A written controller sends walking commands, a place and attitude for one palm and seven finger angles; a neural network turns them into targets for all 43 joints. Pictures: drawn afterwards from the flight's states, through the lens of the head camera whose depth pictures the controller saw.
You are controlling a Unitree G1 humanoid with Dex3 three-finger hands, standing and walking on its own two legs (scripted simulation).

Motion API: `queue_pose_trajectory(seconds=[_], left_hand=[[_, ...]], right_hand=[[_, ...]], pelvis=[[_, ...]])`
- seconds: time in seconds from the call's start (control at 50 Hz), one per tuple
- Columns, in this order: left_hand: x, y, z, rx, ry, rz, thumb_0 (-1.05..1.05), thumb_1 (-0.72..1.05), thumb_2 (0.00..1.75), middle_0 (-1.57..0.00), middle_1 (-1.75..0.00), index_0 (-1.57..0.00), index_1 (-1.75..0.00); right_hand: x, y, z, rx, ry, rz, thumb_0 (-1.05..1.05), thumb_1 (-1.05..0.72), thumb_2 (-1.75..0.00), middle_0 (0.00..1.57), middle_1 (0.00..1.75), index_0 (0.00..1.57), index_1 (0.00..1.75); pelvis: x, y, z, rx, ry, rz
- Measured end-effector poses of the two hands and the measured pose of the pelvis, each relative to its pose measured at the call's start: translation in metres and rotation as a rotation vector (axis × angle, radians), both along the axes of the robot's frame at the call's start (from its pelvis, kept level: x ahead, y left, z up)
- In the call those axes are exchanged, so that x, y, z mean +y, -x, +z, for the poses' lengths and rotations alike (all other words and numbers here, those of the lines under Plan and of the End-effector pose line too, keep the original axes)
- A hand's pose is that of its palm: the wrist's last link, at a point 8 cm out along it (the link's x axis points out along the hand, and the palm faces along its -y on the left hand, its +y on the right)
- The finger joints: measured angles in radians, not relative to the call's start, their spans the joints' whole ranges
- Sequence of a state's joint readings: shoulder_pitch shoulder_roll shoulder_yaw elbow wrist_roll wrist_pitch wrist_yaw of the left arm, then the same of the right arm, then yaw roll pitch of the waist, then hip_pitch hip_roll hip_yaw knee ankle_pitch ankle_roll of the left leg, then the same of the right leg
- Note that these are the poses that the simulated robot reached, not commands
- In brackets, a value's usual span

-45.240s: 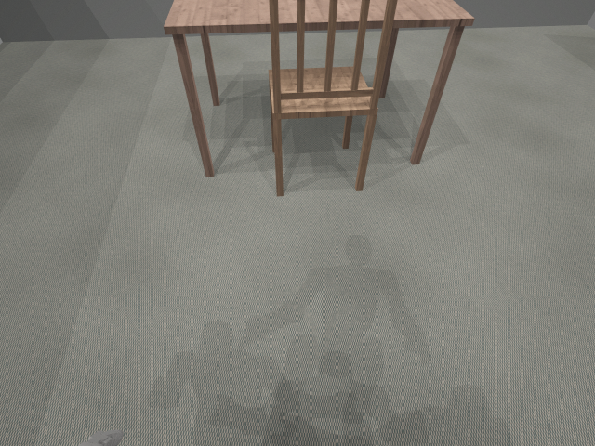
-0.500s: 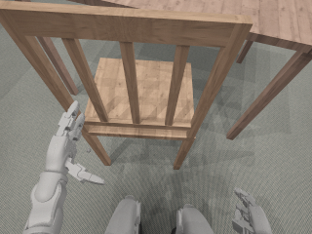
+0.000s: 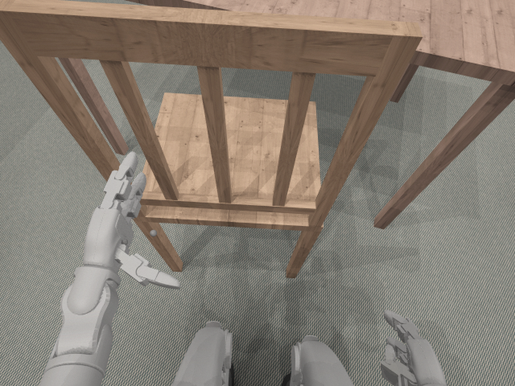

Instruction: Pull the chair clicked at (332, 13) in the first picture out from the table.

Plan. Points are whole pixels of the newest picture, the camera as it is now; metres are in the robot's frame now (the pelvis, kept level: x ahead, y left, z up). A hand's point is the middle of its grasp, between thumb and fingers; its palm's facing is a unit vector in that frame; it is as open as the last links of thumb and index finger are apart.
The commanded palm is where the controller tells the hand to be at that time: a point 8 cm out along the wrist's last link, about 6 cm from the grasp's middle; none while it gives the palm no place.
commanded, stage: push the fingers through the gap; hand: left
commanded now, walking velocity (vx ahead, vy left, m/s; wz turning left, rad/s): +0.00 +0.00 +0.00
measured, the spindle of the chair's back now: (219, 150) +0.46 +0.09 +0.06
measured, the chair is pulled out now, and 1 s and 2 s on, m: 0.17 0.17 0.17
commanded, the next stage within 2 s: hook a spindle and tug to test in 1.34 s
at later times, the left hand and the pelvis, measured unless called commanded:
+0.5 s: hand (158, 201) +0.38 +0.17 +0.02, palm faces -0.02 -1.00 -0.05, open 16.9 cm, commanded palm +0.36 +0.23 +0.02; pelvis +0.00 +0.00 +0.00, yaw -1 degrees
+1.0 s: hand (161, 175) +0.43 +0.18 +0.02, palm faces -0.02 -1.00 -0.05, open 16.9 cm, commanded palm +0.40 +0.22 +0.02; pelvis +0.00 +0.00 +0.00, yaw -1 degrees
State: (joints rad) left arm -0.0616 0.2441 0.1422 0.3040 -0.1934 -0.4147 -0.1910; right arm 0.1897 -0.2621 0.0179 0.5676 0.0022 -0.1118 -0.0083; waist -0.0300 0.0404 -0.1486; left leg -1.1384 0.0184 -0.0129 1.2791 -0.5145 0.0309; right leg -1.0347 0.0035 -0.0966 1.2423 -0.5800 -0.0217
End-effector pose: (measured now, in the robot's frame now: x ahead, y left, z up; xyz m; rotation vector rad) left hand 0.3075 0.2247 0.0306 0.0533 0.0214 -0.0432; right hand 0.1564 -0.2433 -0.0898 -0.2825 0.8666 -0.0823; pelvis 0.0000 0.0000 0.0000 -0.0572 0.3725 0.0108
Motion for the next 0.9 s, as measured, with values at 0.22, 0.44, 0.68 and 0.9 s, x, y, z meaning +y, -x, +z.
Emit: queue_pose_trajectory(seconds=[0.22, 0.44, 0.68, 0.9], left_hand=[[0.004, -0.021, -0.002, 0.013, -0.006, 0.022, -0.02, -0.5, 0.3, -0.06, -0.08, -0.06, -0.08], [0.003, -0.046, -0.005, 0.012, -0.004, 0.019, -0.02, -0.5, 0.3, -0.06, -0.08, -0.06, -0.08], [0.009, -0.069, -0.005, 0.012, -0.001, 0.029, -0.02, -0.5, 0.3, -0.06, -0.08, -0.06, -0.08], [0.007, -0.091, -0.007, 0.006, 0.003, 0.029, -0.02, -0.5, 0.3, -0.06, -0.08, -0.06, -0.08]], right_hand=[[-0.008, 0.016, -0.002, 0.042, 0.004, -0.03, 0.01, -0.91, -0.9, 0.21, 0.3, 0.2, 0.3], [-0.015, 0.036, -0.008, 0.102, 0.017, -0.057, 0.01, -0.91, -0.9, 0.21, 0.3, 0.2, 0.3], [-0.016, 0.053, -0.01, 0.154, 0.017, -0.079, 0.01, -0.91, -0.9, 0.21, 0.3, 0.2, 0.3], [-0.015, 0.064, -0.013, 0.197, 0.027, -0.088, 0.0, -0.91, -0.9, 0.21, 0.3, 0.2, 0.3]], pelvis=[[-0.002, 0.0, 0.001, 0.005, -0.004, -0.009], [-0.003, 0.002, 0.0, 0.019, -0.005, -0.014], [-0.001, 0.001, -0.001, 0.032, -0.003, -0.02], [0.003, 0.002, -0.003, 0.046, 0.004, -0.02]])
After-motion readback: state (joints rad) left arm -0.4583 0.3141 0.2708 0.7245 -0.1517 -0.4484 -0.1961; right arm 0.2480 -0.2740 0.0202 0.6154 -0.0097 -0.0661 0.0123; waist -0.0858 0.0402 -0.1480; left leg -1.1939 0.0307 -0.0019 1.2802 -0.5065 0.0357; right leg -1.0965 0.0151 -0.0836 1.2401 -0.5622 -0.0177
